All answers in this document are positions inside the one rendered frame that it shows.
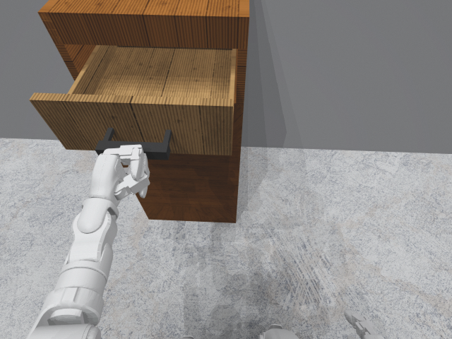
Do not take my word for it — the left robot upper arm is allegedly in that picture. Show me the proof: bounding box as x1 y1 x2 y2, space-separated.
28 323 101 339

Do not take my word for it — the cabinet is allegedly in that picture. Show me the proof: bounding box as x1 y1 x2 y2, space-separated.
38 0 249 223

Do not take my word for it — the left robot hand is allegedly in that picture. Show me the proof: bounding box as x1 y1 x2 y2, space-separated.
89 145 150 207

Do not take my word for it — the handle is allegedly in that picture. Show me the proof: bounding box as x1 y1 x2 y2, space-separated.
95 128 172 160

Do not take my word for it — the right robot hand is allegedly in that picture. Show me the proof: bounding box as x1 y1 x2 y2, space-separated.
344 309 384 339

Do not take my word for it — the robot right shin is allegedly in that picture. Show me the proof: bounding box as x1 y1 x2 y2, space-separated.
267 324 283 331

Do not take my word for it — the left robot forearm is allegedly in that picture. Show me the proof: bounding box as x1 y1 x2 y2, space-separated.
26 197 119 339

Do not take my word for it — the drawer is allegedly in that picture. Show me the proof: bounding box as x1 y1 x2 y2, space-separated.
29 45 237 155

